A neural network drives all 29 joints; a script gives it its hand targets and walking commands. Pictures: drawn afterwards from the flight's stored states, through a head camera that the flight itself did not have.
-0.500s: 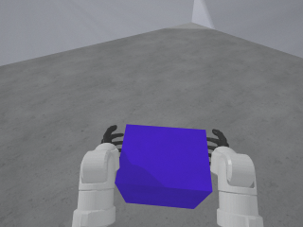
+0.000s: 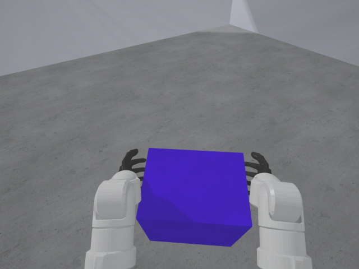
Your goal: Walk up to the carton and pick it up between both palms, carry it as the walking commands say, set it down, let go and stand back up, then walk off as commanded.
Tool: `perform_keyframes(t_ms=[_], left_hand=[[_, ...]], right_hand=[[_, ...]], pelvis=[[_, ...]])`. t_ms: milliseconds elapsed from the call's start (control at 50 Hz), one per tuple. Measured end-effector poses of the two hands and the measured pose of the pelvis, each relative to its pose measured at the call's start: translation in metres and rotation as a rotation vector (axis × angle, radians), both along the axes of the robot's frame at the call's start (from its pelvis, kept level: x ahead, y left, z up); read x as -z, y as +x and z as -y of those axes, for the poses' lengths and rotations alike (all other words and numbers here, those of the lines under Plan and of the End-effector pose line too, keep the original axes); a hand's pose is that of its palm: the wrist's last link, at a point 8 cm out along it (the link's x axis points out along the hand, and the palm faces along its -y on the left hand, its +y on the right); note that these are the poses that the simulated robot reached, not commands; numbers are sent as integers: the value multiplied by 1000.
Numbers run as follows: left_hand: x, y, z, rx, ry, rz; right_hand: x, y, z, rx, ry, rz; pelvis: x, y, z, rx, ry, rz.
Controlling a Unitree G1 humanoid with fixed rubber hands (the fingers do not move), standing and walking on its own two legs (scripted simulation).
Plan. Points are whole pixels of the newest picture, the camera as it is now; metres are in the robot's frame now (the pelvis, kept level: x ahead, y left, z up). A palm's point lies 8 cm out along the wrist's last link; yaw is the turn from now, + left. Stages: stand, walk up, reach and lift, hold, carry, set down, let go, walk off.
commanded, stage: carry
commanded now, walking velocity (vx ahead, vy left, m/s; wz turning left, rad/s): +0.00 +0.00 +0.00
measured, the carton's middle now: (192, 200) +0.29 +0.00 +0.01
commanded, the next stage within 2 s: hold in 0.56 s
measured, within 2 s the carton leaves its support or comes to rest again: neither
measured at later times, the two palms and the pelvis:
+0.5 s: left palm (121, 185) +0.27 +0.15 +0.10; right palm (258, 186) +0.28 -0.13 +0.10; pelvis -0.01 +0.01 +0.00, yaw +0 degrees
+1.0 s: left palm (116, 197) +0.26 +0.17 +0.07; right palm (249, 190) +0.29 -0.13 +0.06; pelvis -0.02 +0.00 +0.00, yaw +11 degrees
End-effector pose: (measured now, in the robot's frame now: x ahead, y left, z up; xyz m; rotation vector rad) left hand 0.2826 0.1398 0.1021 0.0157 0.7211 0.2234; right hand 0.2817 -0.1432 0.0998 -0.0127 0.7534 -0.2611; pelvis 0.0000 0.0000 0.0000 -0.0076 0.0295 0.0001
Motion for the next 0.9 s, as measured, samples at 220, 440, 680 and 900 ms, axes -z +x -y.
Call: perform_keyframes(t_ms=[220, 440, 680, 900], left_hand=[[1, -6, -4, -4, 1, 0], [3, -9, -8, -7, 2, -1], [57, -8, -14, 93, 16, -8], [47, -26, -36, -25, 13, 103]], right_hand=[[0, -3, -4, -10, -2, 2], [1, -4, -8, -19, -4, 5], [58, -5, -5, -127, -54, -8], [46, 4, -27, -195, 24, 127]], pelvis=[[0, -4, -2, -4, -1, -1], [0, -5, -5, -7, -2, -1], [-8, -15, -7, -29, -1, 95], [-4, -22, -4, -148, 12, 199]])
